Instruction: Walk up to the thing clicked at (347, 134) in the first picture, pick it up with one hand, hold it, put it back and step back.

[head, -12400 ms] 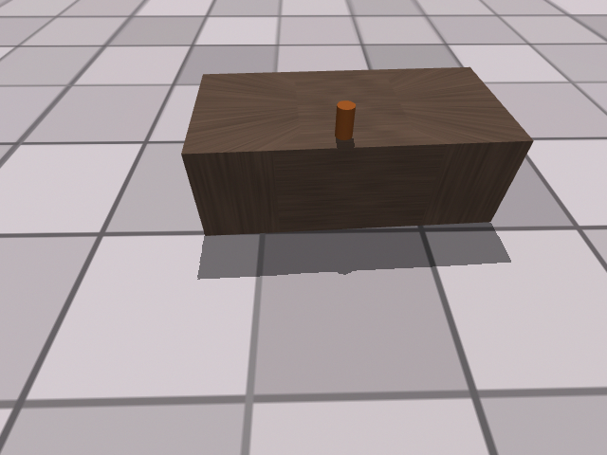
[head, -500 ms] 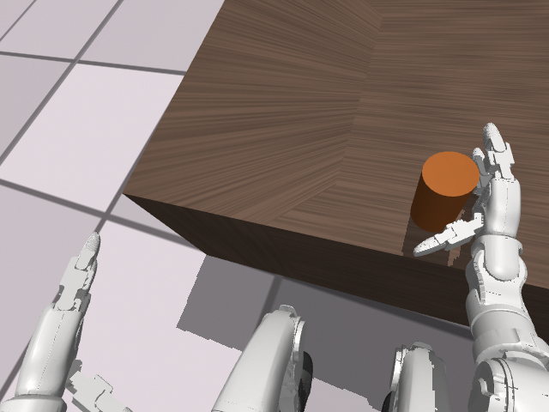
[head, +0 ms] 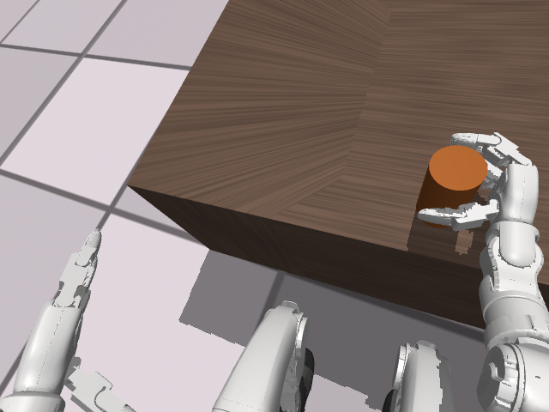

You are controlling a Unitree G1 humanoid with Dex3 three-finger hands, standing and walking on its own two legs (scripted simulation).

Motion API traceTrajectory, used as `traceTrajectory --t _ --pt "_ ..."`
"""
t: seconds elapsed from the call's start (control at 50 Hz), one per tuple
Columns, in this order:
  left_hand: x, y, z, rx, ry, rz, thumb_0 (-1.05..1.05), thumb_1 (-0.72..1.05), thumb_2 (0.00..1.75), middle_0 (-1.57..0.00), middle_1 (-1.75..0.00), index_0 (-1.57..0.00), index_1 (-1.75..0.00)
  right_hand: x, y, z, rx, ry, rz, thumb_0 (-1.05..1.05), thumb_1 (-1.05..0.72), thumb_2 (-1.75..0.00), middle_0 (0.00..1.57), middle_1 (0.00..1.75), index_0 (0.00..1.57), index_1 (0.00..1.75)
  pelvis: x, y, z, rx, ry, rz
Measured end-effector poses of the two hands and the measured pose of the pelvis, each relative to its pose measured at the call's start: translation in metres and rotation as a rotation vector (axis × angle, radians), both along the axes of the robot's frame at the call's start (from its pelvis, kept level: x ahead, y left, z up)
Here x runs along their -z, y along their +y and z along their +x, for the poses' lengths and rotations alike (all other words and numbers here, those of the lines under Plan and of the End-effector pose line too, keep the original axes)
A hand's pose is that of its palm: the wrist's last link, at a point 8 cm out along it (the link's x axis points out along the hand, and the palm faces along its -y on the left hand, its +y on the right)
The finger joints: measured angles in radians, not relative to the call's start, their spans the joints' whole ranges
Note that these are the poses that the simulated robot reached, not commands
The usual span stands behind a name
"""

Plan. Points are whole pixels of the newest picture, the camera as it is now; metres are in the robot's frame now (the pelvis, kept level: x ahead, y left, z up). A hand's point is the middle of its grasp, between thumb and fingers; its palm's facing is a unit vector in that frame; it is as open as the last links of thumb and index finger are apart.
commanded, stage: close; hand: right
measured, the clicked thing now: (447, 190) +0.48 -0.11 -0.05
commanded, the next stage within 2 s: settle in 0.02 s
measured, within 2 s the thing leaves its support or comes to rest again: leaves its support in 0.38 s
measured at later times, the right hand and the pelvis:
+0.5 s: hand (472, 173) +0.49 -0.14 -0.01, palm faces +0.00 +1.00 +0.00, open 10.4 cm; pelvis +0.00 +0.00 +0.02, yaw +0 degrees
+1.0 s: hand (483, 148) +0.49 -0.13 +0.04, palm faces +0.00 +1.00 +0.01, open 10.4 cm; pelvis +0.01 +0.00 +0.05, yaw +0 degrees
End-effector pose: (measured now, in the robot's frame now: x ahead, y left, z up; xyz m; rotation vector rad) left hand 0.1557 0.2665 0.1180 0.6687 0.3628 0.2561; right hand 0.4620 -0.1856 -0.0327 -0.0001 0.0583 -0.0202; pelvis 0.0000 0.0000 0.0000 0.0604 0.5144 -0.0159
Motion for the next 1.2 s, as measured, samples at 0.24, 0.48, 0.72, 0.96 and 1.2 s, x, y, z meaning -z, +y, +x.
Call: traceTrajectory --t 0.24,0.48,0.72,0.96,1.2 --pt "-0.005 -0.008 0.002 0.020 -0.015 0.006 -0.01 -0.55 0.07 -0.06 -0.04 -0.04 -0.05 -0.001 -0.001 0.006 -0.019 0.001 0.000 -0.01 0.44 -0.67 0.88 0.92 0.92 0.93 -0.002 -0.001 -0.002 0.002 0.001 0.005" --pt "-0.018 0.000 -0.001 -0.013 -0.006 0.016 -0.01 -0.56 0.07 -0.06 -0.05 -0.05 -0.06 -0.022 -0.005 0.005 -0.016 0.006 0.001 -0.05 0.58 -0.91 0.83 1.12 0.87 1.15 -0.017 -0.002 0.002 0.000 -0.017 0.004" --pt "0.001 -0.002 0.003 -0.033 0.043 -0.092 -0.01 -0.55 0.07 -0.06 -0.05 -0.05 -0.06 -0.056 -0.006 0.012 -0.012 0.005 -0.007 -0.06 0.61 -0.95 0.81 1.19 0.85 1.21 -0.033 -0.002 0.008 0.002 -0.035 -0.002" --pt "-0.011 0.002 0.008 -0.049 0.040 -0.100 -0.01 -0.55 0.07 -0.06 -0.04 -0.04 -0.05 -0.073 -0.004 0.011 -0.018 0.013 0.007 -0.06 0.60 -0.95 0.80 1.21 0.84 1.23 -0.049 -0.001 0.012 0.003 -0.054 -0.005" --pt "0.001 0.000 0.010 -0.072 0.088 -0.152 -0.01 -0.55 0.06 -0.05 -0.04 -0.04 -0.05 -0.089 -0.001 0.014 -0.021 0.005 -0.002 -0.05 0.60 -0.96 0.79 1.22 0.83 1.24 -0.058 -0.003 0.017 0.001 -0.061 -0.008"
